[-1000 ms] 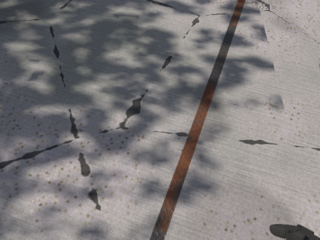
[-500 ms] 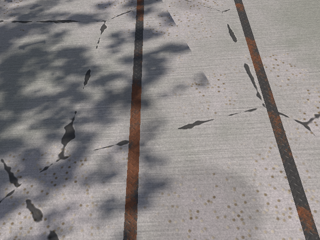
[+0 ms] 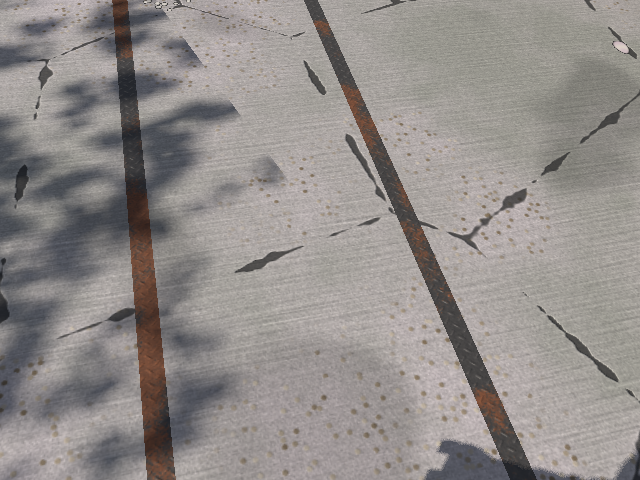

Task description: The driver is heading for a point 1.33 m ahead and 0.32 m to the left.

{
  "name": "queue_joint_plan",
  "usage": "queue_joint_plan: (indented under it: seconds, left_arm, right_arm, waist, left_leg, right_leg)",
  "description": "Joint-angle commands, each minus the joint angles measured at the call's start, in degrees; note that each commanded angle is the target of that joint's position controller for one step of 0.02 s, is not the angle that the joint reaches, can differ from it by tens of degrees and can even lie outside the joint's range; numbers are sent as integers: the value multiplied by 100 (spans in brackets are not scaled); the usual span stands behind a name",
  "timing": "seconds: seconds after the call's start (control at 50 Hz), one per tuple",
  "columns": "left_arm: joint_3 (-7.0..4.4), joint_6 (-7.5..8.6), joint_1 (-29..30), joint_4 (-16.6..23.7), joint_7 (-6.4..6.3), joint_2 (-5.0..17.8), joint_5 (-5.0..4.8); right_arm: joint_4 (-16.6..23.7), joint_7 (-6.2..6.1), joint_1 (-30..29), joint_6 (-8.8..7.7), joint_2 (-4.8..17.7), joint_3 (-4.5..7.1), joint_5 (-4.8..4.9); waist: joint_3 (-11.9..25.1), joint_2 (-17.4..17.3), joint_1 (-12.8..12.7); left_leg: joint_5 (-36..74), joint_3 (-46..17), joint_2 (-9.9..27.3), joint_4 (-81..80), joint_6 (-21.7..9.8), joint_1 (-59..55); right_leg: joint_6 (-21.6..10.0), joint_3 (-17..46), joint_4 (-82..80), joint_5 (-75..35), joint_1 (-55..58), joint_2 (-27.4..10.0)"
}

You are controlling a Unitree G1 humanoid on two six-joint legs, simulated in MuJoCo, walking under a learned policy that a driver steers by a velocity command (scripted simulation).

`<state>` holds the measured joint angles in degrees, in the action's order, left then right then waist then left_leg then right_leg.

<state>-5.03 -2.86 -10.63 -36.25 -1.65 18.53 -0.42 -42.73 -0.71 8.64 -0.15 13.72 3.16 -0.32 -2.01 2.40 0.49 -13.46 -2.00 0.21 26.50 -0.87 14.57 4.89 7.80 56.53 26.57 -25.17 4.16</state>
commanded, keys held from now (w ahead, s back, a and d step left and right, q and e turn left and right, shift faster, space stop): no key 0.22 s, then w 0.78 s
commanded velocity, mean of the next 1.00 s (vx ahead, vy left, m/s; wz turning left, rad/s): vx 0.28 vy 0.00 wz -0.04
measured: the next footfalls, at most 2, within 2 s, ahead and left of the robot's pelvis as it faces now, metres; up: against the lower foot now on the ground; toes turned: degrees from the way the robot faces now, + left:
right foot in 0.12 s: +0.01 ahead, -0.15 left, +0.00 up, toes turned +4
right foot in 0.98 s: +0.43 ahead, -0.13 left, +0.00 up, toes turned -1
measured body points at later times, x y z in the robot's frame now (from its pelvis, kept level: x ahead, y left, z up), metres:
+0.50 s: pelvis +0.03 +0.00 -0.01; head +0.04 +0.02 +0.43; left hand +0.12 +0.27 -0.14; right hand +0.14 -0.28 -0.11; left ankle +0.03 +0.09 -0.74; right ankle -0.03 -0.15 -0.74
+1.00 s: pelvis +0.27 -0.03 -0.03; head +0.31 -0.02 +0.42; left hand +0.53 +0.19 -0.09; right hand +0.21 -0.30 -0.15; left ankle +0.04 +0.09 -0.71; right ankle +0.40 -0.12 -0.74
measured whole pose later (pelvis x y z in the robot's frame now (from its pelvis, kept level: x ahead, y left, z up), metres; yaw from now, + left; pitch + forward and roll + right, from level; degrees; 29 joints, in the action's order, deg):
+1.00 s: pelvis +0.27 -0.03 -0.03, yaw +0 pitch +2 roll -1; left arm -1.7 5.5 0.8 -34.9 2.8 14.3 -0.7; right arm -51.4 -0.6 27.0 -2.0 16.1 2.0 0.2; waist -3.0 0.1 4.8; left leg -30.0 -1.1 0.4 35.5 -1.5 -2.7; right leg -5.1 -3.2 32.1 4.3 -29.6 1.5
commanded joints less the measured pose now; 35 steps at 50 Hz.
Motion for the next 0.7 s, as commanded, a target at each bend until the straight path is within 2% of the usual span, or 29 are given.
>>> queue_joint_plan:
  seconds: [0.02, 0.04, 0.06, 0.1, 0.12, 0.14, 0.16, 0.18, 0.2, 0.22, 0.26, 0.28, 0.3, 0.34, 0.36, 0.4, 0.42, 0.44, 0.46, 0.48, 0.5, 0.52, 0.54, 0.58, 0.6, 0.64, 0.7]
  left_arm:
    - [86, 82, 227, 435, 31, -47, 9]
    - [66, 89, 251, 424, 38, 27, -26]
    - [35, 96, 154, 360, 42, 103, -52]
    - [22, 116, -98, 187, 51, 152, -4]
    - [7, 121, -114, 241, 24, 347, 66]
    - [-49, 109, -190, 296, -26, 701, 127]
    - [-11, 130, -11, 170, 27, 520, 166]
    - [58, 179, 158, 281, 94, 191, 157]
    - [95, 217, 93, 204, 106, 78, 192]
    - [90, 252, 67, 187, 103, 158, 182]
    - [57, 287, -191, 90, 72, 304, 121]
    - [17, 279, -372, 57, 60, 440, 93]
    - [-9, 280, -555, 35, 52, 570, 73]
    - [-17, 358, -702, -32, 21, 649, 21]
    - [-8, 413, -688, -55, 13, 609, 3]
    - [7, 453, -485, -28, 32, 550, -76]
    - [16, 442, -225, 20, 54, 538, -121]
    - [28, 423, -56, 44, 72, 498, -136]
    - [70, 431, -8, 60, 82, 329, -81]
    - [180, 468, 138, 161, 102, -35, -17]
    - [211, 565, 133, 474, 77, -170, -82]
    - [87, 659, 104, 457, 45, 247, -223]
    - [42, 720, 53, 372, 75, 371, -276]
    - [38, 775, 61, 215, 120, 282, -115]
    - [22, 779, 93, 185, 155, 256, -61]
    - [43, 764, 109, 156, 232, 125, -38]
    - [116, 746, 551, 306, 268, -55, -32]
  right_arm:
    - [360, -17, -293, -2, 804, 155, 9]
    - [321, -14, -152, 24, 914, 181, 20]
    - [306, -11, -110, 41, 971, 185, 48]
    - [241, 0, 8, 14, 875, 129, 128]
    - [203, 24, 167, -60, 794, 87, 83]
    - [244, 84, 249, -157, 671, 33, -79]
    - [217, 90, 285, -192, 462, -19, -83]
    - [183, 73, -22, -180, 689, 8, -112]
    - [177, 62, -166, -157, 690, 23, -96]
    - [149, 30, -183, -114, 650, 19, -62]
    - [100, -2, -40, -62, 611, 20, -19]
    - [108, -6, -50, -78, 601, 30, 35]
    - [161, 0, -157, -119, 616, 48, 92]
    - [299, 39, -367, -257, 654, 86, 190]
    - [314, 79, -339, -322, 662, 102, 221]
    - [248, 192, -162, -442, 613, 89, 252]
    - [102, 241, 120, -486, 568, 88, 229]
    - [-136, 273, 586, -511, 563, 119, 191]
    - [-360, 279, 1069, -507, 628, 167, 141]
    - [-487, 252, 1698, -518, 876, 230, 122]
    - [-459, 277, 2106, -554, 1671, 388, 98]
    - [-365, 284, 1868, -602, 1420, 299, 15]
    - [-269, 238, 1498, -622, 1127, 203, 37]
    - [-166, 195, 1181, -603, 985, 132, 30]
    - [-158, 181, 1171, -581, 918, 94, 15]
    - [-206, 165, 1361, -554, 832, 50, 34]
    - [-303, 111, 1571, -488, 887, 33, 53]
  waist:
    - [648, -1370, 37]
    - [642, -1421, 111]
    - [632, -1392, 79]
    - [541, -1199, -67]
    - [653, -905, -15]
    - [845, -97, 162]
    - [854, 763, 299]
    - [600, 435, 85]
    - [479, 304, 21]
    - [322, 266, 14]
    - [235, 439, -45]
    - [60, 663, -140]
    - [-218, 865, -249]
    - [-678, 1028, -322]
    - [-700, 1063, -291]
    - [-555, 839, -148]
    - [-400, 678, 50]
    - [-175, 551, 285]
    - [29, 378, 460]
    - [191, -351, 668]
    - [290, -1956, 667]
    - [18, -1580, 558]
    - [-380, -1166, 382]
    - [-398, -737, 246]
    - [-320, -723, 217]
    - [-158, -757, 239]
    - [-189, -641, 335]
  left_leg:
    - [2397, -789, 1000, -481, -1085, -721]
    - [2348, -883, 1052, -441, -1125, -747]
    - [2280, -933, 1068, -370, -1115, -722]
    - [2036, -902, 950, -263, -848, -432]
    - [1592, -869, 877, -214, -515, -97]
    - [958, -458, 529, 181, -184, 252]
    - [5, -53, 222, 1, 107, -146]
    - [129, -16, 179, 101, 287, -255]
    - [250, 15, 152, 134, 313, -243]
    - [342, 6, 154, 171, 281, -219]
    - [-536, 297, -93, 501, 226, -3]
    - [-1002, 501, -226, 878, 194, 348]
    - [-1226, 590, -264, 1280, 146, 819]
    - [-1438, 314, -23, 1892, -65, 1380]
    - [-1623, 184, 115, 2037, -183, 1606]
    - [-1615, 215, 201, 1432, -397, 1314]
    - [-1061, 396, 80, 841, -448, 532]
    - [-152, 594, -116, 341, -403, -450]
    - [74, 545, -192, 314, -320, -1205]
    - [-497, -528, 518, -224, -503, -1859]
    - [-1696, -3219, 1912, -1364, -1364, -2313]
    - [-2455, -4159, 2319, -1785, -1781, -2017]
    - [-2608, -3629, 2177, -1742, -1638, -1888]
    - [-1518, -2501, 1690, -1723, -1236, -1794]
    - [-871, -2020, 1465, -1753, -1075, -1718]
    - [304, -1391, 1233, -1791, -1009, -1726]
    - [1505, -798, 1100, -1816, -1007, -1698]
  right_leg:
    - [90, -479, -1345, 35, 431, -322]
    - [79, -580, -1756, -39, 613, -311]
    - [34, -656, -2298, -416, 854, -291]
    - [-188, -681, -3723, -1703, 1627, -265]
    - [-357, -266, -3683, -2361, 2167, -587]
    - [-606, 228, -3234, -3688, 2546, -1158]
    - [-956, 289, -3195, -2824, 1756, -1234]
    - [-951, 231, -3305, -2067, 1487, -1027]
    - [-846, 167, -3350, -1695, 1358, -919]
    - [-769, 102, -3348, -1644, 1235, -827]
    - [-871, 233, -3537, -252, 1151, -832]
    - [-1062, 600, -3819, 868, 1092, -1036]
    - [-1320, 1168, -4201, 1756, 1054, -1388]
    - [-1705, 2015, -4591, 2002, 931, -1914]
    - [-1771, 2114, -4589, 1716, 1108, -2032]
    - [-1659, 1737, -4448, 1090, 1247, -1926]
    - [-1521, 1305, -4309, 699, 937, -1680]
    - [-1389, 925, -4055, 413, 550, -1430]
    - [-1239, 585, -3567, 116, 202, -1168]
    - [-920, 20, -2230, -200, -378, -725]
    - [-540, -634, -337, 316, -1554, -51]
    - [-576, -116, 674, 733, -2120, -233]
    - [-702, 4, 998, 153, -2478, -546]
    - [-788, -201, 803, -868, -2473, -862]
    - [-774, -258, 600, -1217, -2254, -967]
    - [-659, -490, 331, -1680, -2067, -957]
    - [-463, -704, -515, -2148, -2056, -913]
Velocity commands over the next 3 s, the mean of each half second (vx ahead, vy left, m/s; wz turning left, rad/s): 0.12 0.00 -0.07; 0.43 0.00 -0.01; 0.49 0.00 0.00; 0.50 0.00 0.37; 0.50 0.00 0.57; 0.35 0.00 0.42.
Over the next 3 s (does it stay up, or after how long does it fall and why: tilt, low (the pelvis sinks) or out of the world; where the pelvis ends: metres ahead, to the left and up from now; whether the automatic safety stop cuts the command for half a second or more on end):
stays up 1.28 0.25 -0.02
